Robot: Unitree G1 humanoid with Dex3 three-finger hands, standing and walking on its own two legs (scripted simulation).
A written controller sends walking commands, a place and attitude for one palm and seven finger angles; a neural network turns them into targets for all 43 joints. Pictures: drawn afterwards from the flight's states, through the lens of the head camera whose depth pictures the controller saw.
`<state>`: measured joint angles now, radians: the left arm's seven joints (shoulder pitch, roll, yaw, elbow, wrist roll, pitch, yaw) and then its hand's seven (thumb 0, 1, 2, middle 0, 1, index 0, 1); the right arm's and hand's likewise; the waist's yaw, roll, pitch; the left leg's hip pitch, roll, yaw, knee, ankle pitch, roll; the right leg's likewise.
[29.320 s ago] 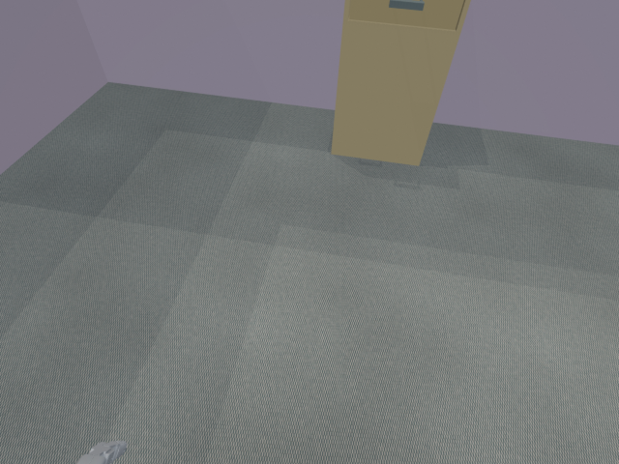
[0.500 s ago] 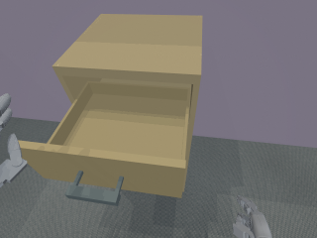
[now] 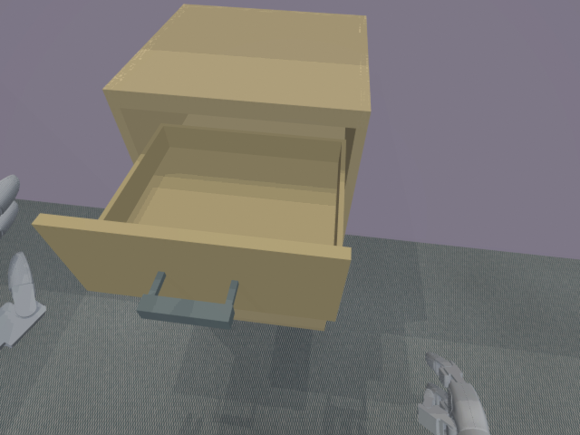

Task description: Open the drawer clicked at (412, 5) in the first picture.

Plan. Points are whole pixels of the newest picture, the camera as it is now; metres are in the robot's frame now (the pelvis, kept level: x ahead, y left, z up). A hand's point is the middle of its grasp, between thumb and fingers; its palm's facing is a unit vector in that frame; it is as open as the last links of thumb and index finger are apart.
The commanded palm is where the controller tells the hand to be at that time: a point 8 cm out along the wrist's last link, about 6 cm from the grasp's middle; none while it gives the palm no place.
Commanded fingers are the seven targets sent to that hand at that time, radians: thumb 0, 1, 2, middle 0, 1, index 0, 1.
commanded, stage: step back with the hand held close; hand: left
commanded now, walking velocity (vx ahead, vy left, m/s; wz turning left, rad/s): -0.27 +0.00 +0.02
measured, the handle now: (191, 297) +0.30 +0.16 +0.02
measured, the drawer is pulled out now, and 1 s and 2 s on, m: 0.28 0.28 0.28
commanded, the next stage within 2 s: stop stepping back and stand still in 0.50 s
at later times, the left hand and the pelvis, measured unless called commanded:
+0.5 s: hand (59, 374) +0.14 +0.20 +0.19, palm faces +0.25 -0.85 -0.47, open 7.4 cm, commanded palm +0.06 +0.25 +0.21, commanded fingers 0.00 0.90 0.90 -0.20 -0.30 -0.20 -0.30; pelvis -0.09 -0.02 -0.01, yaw -4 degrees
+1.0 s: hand out of the picture +0.00 +0.16 +0.20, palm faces +0.27 -0.82 -0.50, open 7.4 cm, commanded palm -0.06 +0.23 +0.21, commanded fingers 0.00 0.90 0.90 -0.20 -0.30 -0.20 -0.30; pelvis -0.19 -0.05 +0.00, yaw +0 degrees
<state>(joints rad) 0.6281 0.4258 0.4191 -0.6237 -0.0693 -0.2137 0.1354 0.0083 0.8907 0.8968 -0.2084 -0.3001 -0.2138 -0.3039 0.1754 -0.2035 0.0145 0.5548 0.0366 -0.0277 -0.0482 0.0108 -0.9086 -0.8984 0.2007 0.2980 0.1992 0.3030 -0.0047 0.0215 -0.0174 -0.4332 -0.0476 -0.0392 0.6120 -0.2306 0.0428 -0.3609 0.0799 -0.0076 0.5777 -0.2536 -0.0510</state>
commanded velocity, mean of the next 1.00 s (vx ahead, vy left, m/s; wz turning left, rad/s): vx -0.13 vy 0.03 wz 0.01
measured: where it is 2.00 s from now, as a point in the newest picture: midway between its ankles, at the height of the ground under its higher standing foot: outside the picture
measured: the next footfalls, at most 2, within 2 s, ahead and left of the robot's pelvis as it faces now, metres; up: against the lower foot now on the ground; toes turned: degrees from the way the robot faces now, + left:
right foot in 0.50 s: -0.15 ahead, -0.14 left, +0.00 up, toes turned +6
left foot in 0.76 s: -0.10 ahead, +0.06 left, +0.00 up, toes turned +0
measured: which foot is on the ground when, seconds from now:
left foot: down 0.00-0.56, up 0.58-0.74, down 0.76-0.96, up 0.98-1.00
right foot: down 0.00-0.18, up 0.20-0.48, down 0.50-1.00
